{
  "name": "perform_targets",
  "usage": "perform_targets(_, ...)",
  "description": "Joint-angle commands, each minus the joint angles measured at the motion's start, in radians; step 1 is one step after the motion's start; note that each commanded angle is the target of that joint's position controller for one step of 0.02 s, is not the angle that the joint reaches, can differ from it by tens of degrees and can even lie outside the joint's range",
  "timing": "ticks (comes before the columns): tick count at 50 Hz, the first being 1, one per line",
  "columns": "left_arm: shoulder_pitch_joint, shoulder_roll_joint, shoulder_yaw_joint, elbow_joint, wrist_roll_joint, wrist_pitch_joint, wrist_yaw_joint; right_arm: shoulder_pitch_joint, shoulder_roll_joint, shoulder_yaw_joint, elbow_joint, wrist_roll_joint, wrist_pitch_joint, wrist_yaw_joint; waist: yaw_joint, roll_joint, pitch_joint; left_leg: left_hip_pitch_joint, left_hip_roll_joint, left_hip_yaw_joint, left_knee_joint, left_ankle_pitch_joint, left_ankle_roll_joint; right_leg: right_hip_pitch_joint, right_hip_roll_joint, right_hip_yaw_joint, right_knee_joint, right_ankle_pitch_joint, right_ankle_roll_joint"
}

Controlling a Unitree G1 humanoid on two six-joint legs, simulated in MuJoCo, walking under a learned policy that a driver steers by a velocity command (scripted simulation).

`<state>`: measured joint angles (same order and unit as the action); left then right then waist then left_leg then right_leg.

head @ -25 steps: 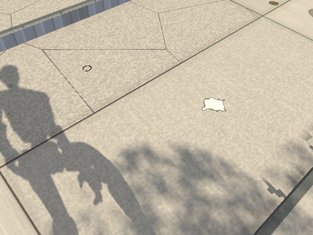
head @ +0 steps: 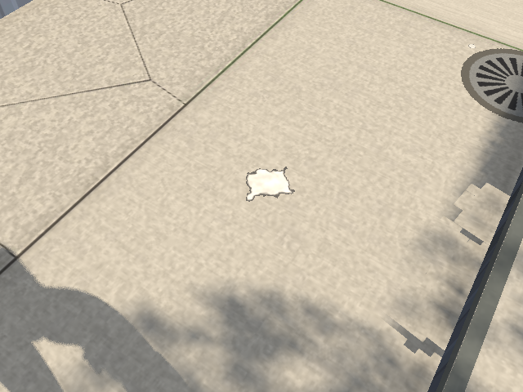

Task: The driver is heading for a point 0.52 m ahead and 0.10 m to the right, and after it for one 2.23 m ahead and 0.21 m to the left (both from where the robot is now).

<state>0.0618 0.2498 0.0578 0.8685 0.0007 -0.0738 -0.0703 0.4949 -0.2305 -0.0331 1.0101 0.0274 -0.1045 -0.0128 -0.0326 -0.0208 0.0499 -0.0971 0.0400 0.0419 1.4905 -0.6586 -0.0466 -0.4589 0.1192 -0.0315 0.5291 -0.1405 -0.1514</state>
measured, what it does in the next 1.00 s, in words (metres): walks ahead, turning right: left foot, then right foot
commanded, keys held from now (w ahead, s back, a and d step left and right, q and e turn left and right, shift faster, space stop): w+e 0.60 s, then q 0.40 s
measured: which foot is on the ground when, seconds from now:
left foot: up 0.00-0.34, down 0.36-0.84, up 0.86-1.00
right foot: down 0.00-0.38, up 0.40-0.80, down 0.82-1.00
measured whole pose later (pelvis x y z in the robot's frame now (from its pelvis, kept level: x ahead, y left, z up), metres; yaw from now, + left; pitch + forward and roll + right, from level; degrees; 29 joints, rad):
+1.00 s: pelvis +0.43 -0.05 +0.01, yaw -18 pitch +3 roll +0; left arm 0.10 0.20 0.06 0.76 0.02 -0.03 0.01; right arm 0.26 -0.28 -0.09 0.78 0.02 0.00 -0.04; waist -0.02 0.05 0.01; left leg -0.55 0.06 -0.02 1.16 -0.49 -0.07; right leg -0.40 -0.03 -0.07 0.48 -0.13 -0.03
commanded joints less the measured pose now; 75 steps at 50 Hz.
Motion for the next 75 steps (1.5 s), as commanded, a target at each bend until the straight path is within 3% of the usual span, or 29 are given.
perform_targets(1, 0.306, 0.197, 0.06, 0.012, -0.026, 0.019, 0.033, -0.058, -0.062, -0.007, -0.211, 0.031, -0.066, 0.01, 0.105, 0.062, -0.39, -0.765, 0.027, -0.2, 0.056, 0.168, 0.028, 0.891, -0.406, 0.635, -0.11, 0.207, -0.302)
perform_targets(3, 0.102, 0.152, 0.036, -0.066, -0.017, 0.015, 0.042, -0.068, -0.114, -0.038, -0.216, -0.009, -0.02, -0.022, -0.012, 0.192, -0.214, -0.623, 0.058, -0.186, 0.021, 0.258, -0.037, 0.409, -0.41, 0.652, -0.217, 0.29, -0.286)
perform_targets(5, 0.068, 0.132, 0.026, -0.078, -0.005, 0.006, 0.045, -0.032, -0.124, -0.051, -0.228, -0.019, 0.017, -0.032, -0.062, 0.119, -0.131, -0.513, 0.118, -0.188, -0.09, 0.259, -0.071, 0.102, -0.377, 0.564, -0.243, 0.282, -0.26)
perform_targets(9, 0.147, 0.145, 0.033, -0.062, -0.028, 0.004, 0.101, -0.284, -0.093, -0.041, -0.329, -0.059, -0.001, -0.036, 0.0, -0.004, -0.082, -0.462, 0.1, -0.118, -0.494, 0.529, -0.061, -0.024, -0.165, 0.323, -0.203, 0.29, -0.144)
perform_targets(14, 0.237, 0.133, 0.041, -0.075, -0.039, 0.04, 0.107, -0.47, -0.079, -0.032, -0.4, -0.017, -0.015, -0.007, 0.085, -0.075, -0.097, -0.332, -0.035, -0.075, -0.867, 0.694, -0.045, 0.073, -0.137, 0.367, -0.122, 0.07, -0.085)
perform_targets(18, 0.233, 0.061, 0.027, -0.107, -0.032, 0.024, 0.093, -0.264, -0.167, -0.077, -0.381, -0.027, -0.044, 0.0, -0.04, -0.1, -0.154, -0.069, 0.011, -0.128, -0.971, 0.561, 0.076, 0.13, -0.127, 0.424, 0.148, 0.014, -0.008)
perform_targets(19, 0.289, -0.014, 0.008, -0.128, -0.019, 0.011, 0.086, -0.106, -0.243, -0.097, -0.366, -0.042, -0.048, -0.002, -0.065, 0.097, -0.291, 0.23, 0.227, -0.359, -0.968, 0.57, 0.177, -0.057, -0.025, 0.296, 0.486, -0.206, 0.049)
perform_targets(20, 0.357, 0.011, 0.003, -0.157, -0.054, -0.002, 0.079, -0.003, -0.298, -0.117, -0.325, -0.046, -0.039, 0.008, -0.04, 0.457, -0.395, 0.412, 0.435, -0.912, -1.163, 0.222, 0.331, -0.336, 0.023, 0.22, 0.752, -0.482, 0.079)
perform_targets(21, 0.318, 0.117, 0.03, -0.134, -0.06, -0.001, 0.08, -0.055, -0.192, -0.094, -0.356, -0.034, -0.039, 0.004, -0.058, 0.282, -0.265, 0.348, 0.408, -0.92, -1.202, -0.002, 0.303, -0.449, -0.054, 0.248, 0.878, -0.422, 0.087)
perform_targets(23, 0.141, 0.126, 0.038, -0.177, -0.031, 0.019, 0.076, -0.166, -0.14, -0.073, -0.363, -0.036, -0.016, -0.006, -0.044, 0.096, -0.071, 0.079, 0.312, -0.579, -1.207, 0.149, 0.227, -0.437, -0.13, 0.175, 0.862, -0.248, 0.086)
perform_targets(26, 0.184, 0.075, 0.042, -0.179, -0.03, 0.043, 0.067, -0.261, -0.104, -0.064, -0.353, -0.037, -0.013, 0.0, 0.031, 0.147, -0.044, -0.133, 0.215, -0.313, -1.28, 0.366, 0.192, -0.268, -0.187, 0.145, 0.73, -0.158, 0.096)
perform_targets(34, 0.051, 0.001, 0.018, -0.206, -0.001, 0.035, 0.05, -0.212, -0.15, -0.085, -0.27, -0.02, -0.006, 0.001, 0.019, 0.105, -0.045, -0.126, 0.181, -0.021, -1.278, 0.821, 0.213, -0.126, -0.179, 0.059, 0.242, 0.106, 0.134)
perform_targets(37, -0.025, 0.021, 0.023, -0.226, -0.007, 0.016, 0.037, -0.161, -0.188, -0.093, -0.243, 0.003, 0.01, 0.006, -0.012, 0.15, -0.056, -0.084, 0.191, -0.054, -1.228, 0.864, 0.206, -0.034, -0.134, 0.023, 0.107, 0.117, 0.138)
perform_targets(40, 0.083, 0.076, 0.048, -0.186, 0.006, 0.0, 0.045, -0.178, -0.175, -0.088, -0.233, 0.015, 0.018, 0.004, 0.055, 0.143, -0.119, -0.043, 0.156, -0.08, -1.068, 0.884, 0.146, 0.174, -0.095, 0.014, -0.105, 0.208, 0.101)
perform_targets(41, 0.157, 0.135, 0.066, -0.172, 0.021, -0.005, 0.057, -0.161, -0.143, -0.077, -0.231, 0.003, 0.015, 0.004, 0.081, 0.103, -0.177, -0.112, 0.095, -0.047, -0.936, 0.789, 0.094, 0.341, -0.165, 0.066, -0.102, 0.447, 0.073)
perform_targets(42, 0.258, 0.211, 0.079, -0.173, 0.056, 0.0, 0.075, -0.116, -0.061, -0.047, -0.258, -0.033, 0.01, 0.008, 0.092, -0.095, -0.326, -0.374, 0.017, 0.001, -0.635, 0.323, 0.019, 0.67, -0.426, 0.286, 0.009, 0.877, -0.031)
perform_targets(43, 0.265, 0.21, 0.072, -0.169, 0.04, 0.012, 0.078, -0.023, -0.036, -0.032, -0.251, -0.021, 0.016, 0.004, 0.075, -0.267, -0.444, -0.497, -0.029, -0.101, -0.39, -0.074, -0.013, 0.726, -0.586, 0.466, -0.018, 0.922, -0.175)
perform_targets(44, 0.257, 0.188, 0.07, -0.168, 0.018, 0.024, 0.075, -0.054, -0.136, -0.061, -0.247, 0.001, 0.03, -0.002, 0.096, -0.19, -0.423, -0.538, -0.009, -0.146, -0.257, -0.058, -0.019, 0.631, -0.544, 0.422, -0.063, 0.736, -0.177)
perform_targets(45, 0.205, 0.155, 0.059, -0.17, 0.005, 0.027, 0.077, -0.123, -0.154, -0.068, -0.266, 0.006, 0.045, -0.009, 0.084, -0.146, -0.342, -0.615, 0.013, -0.118, -0.214, -0.01, -0.014, 0.568, -0.501, 0.356, -0.093, 0.563, -0.142)
perform_targets(47, 0.083, 0.093, 0.037, -0.168, 0.004, 0.033, 0.083, -0.148, -0.14, -0.076, -0.263, -0.013, 0.093, -0.035, 0.031, -0.104, -0.221, -0.567, 0.055, -0.108, -0.263, 0.119, -0.025, 0.339, -0.439, 0.251, -0.185, 0.305, -0.094)
perform_targets(49, 0.022, 0.101, 0.04, -0.16, 0.023, 0.035, 0.093, -0.133, -0.117, -0.077, -0.272, -0.012, 0.124, -0.042, -0.005, -0.132, -0.167, -0.474, 0.049, -0.079, -0.277, 0.207, -0.029, 0.181, -0.417, 0.174, -0.256, 0.188, -0.091)
perform_targets(57, -0.004, 0.165, 0.059, -0.131, 0.002, 0.052, 0.126, -0.25, -0.107, -0.063, -0.363, -0.014, 0.139, 0.002, 0.006, -0.126, -0.176, -0.339, 0.051, -0.028, -0.634, 0.357, 0.012, 0.197, -0.45, 0.026, -0.253, 0.154, -0.069)
perform_targets(61, 0.016, 0.167, 0.062, -0.109, -0.027, 0.075, 0.117, -0.207, -0.125, -0.077, -0.364, -0.025, 0.148, 0.027, -0.015, -0.078, -0.168, -0.177, -0.013, 0.038, -0.898, 0.438, 0.088, 0.197, -0.424, -0.028, -0.114, 0.008, 0.028)
perform_targets(62, 0.062, 0.129, 0.055, -0.087, -0.024, 0.083, 0.114, -0.186, -0.159, -0.09, -0.362, -0.034, 0.148, 0.022, -0.01, 0.014, -0.132, -0.126, -0.007, -0.019, -1.007, 0.526, 0.125, 0.141, -0.364, -0.082, 0.012, -0.106, 0.094)
perform_targets(63, 0.089, 0.075, 0.042, -0.101, 0.009, 0.088, 0.107, -0.185, -0.28, -0.117, -0.389, -0.041, 0.143, 0.004, 0.034, 0.316, -0.094, -0.035, 0.229, -0.361, -1.106, 0.839, 0.215, -0.087, -0.225, -0.19, 0.335, -0.356, 0.196)
perform_targets(64, 0.006, 0.1, 0.046, -0.151, 0.019, 0.082, 0.113, -0.189, -0.335, -0.118, -0.423, -0.062, 0.125, 0.01, 0.001, 0.387, -0.102, -0.047, 0.355, -0.573, -1.167, 0.91, 0.382, -0.263, -0.109, -0.041, 0.556, -0.539, 0.217)
perform_targets(65, -0.052, 0.136, 0.057, -0.159, 0.007, 0.081, 0.118, -0.177, -0.298, -0.11, -0.422, -0.076, 0.103, 0.019, -0.032, 0.272, -0.134, -0.057, 0.322, -0.543, -1.188, 0.81, 0.383, -0.283, -0.12, 0.059, 0.659, -0.496, 0.194)
perform_targets(67, -0.012, 0.145, 0.068, -0.123, 0.0, 0.087, 0.129, -0.282, -0.24, -0.095, -0.439, -0.04, 0.09, 0.01, 0.03, 0.151, -0.136, -0.058, 0.225, -0.415, -1.158, 0.699, 0.266, -0.287, -0.154, 0.104, 0.649, -0.318, 0.171)
perform_targets(75, -0.022, 0.098, 0.045, -0.115, 0.001, 0.078, 0.116, -0.283, -0.232, -0.093, -0.48, -0.022, 0.106, -0.023, 0.023, 0.17, -0.178, -0.055, 0.151, -0.392, -1.133, 0.641, 0.247, -0.153, -0.105, 0.122, 0.355, -0.17, 0.206)
Velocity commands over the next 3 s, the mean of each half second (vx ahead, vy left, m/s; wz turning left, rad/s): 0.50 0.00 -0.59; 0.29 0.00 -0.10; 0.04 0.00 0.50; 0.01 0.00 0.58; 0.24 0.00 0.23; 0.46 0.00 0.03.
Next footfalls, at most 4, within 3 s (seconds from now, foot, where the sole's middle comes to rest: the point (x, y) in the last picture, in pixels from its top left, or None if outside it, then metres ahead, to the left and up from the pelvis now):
0.36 left None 0.42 0.14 -0.76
0.82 right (336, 364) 0.50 -0.19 -0.76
1.24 left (230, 349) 0.54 0.07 -0.76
1.72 right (319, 353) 0.53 -0.15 -0.76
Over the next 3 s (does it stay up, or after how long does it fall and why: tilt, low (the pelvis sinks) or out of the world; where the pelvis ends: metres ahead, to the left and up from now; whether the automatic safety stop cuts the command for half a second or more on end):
stays up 0.80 0.09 0.02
